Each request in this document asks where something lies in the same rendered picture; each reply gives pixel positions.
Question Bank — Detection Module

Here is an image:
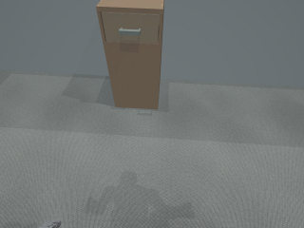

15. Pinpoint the drawer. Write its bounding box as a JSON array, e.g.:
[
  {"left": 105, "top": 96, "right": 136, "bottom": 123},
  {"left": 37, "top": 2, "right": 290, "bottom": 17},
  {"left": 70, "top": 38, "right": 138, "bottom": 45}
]
[{"left": 101, "top": 11, "right": 160, "bottom": 44}]

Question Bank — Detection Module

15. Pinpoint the cabinet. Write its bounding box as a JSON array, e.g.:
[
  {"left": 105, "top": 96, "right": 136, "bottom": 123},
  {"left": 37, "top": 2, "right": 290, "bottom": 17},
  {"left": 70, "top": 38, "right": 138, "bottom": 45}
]
[{"left": 96, "top": 0, "right": 164, "bottom": 110}]

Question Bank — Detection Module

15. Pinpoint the handle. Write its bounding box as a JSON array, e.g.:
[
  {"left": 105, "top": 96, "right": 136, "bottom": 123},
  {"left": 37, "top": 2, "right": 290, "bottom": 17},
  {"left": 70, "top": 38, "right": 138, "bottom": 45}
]
[{"left": 119, "top": 28, "right": 141, "bottom": 36}]

